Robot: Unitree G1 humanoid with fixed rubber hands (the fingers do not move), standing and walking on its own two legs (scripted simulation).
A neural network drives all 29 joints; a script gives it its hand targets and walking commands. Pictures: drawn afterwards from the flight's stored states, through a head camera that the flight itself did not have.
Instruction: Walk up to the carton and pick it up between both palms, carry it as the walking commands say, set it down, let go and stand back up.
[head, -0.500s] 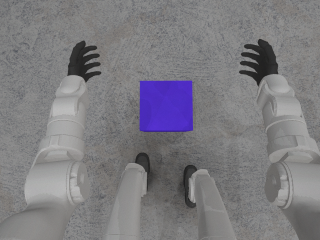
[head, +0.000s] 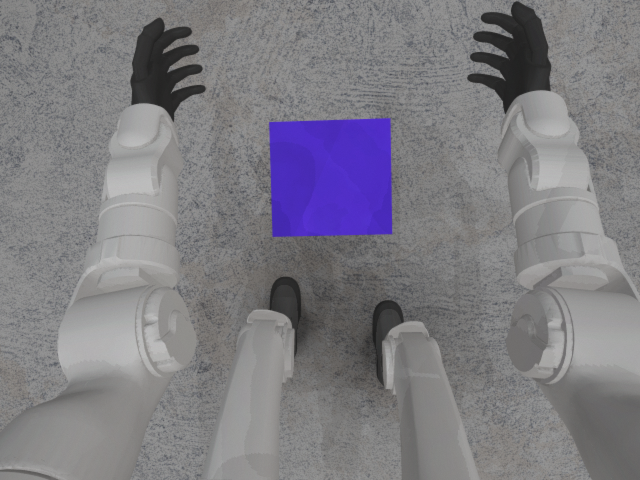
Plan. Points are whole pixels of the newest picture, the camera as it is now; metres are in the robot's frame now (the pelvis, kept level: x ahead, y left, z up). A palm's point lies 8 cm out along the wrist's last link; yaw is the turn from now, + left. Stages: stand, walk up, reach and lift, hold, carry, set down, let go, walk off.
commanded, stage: reach and lift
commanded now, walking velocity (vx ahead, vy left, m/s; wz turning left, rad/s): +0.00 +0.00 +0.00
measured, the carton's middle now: (330, 184) +0.45 +0.03 -0.51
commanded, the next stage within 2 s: none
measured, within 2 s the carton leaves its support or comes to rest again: neither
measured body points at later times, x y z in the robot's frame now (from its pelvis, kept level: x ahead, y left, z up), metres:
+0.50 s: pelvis -0.02 +0.00 -0.16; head +0.32 +0.02 +0.13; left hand +0.51 +0.23 -0.30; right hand +0.54 -0.16 -0.30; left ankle +0.09 +0.13 -0.60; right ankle +0.05 -0.13 -0.60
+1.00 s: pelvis -0.04 +0.00 -0.25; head +0.34 +0.01 -0.01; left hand +0.50 +0.22 -0.44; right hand +0.53 -0.15 -0.44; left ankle +0.09 +0.13 -0.60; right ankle +0.05 -0.12 -0.60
